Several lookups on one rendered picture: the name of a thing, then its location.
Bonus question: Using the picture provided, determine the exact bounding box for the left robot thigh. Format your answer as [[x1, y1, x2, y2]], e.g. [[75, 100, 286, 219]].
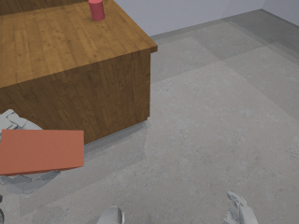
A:
[[96, 207, 125, 224]]

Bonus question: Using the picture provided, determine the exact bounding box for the table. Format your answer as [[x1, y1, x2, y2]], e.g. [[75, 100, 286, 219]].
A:
[[0, 0, 158, 145]]

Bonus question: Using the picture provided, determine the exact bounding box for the right robot hand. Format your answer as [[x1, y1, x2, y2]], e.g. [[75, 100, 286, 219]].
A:
[[223, 191, 260, 224]]

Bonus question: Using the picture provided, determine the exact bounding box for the left robot hand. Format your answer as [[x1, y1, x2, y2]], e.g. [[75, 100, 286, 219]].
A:
[[0, 109, 60, 198]]

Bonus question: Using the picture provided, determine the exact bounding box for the sponge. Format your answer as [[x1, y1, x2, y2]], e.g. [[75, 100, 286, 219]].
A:
[[0, 129, 84, 176]]

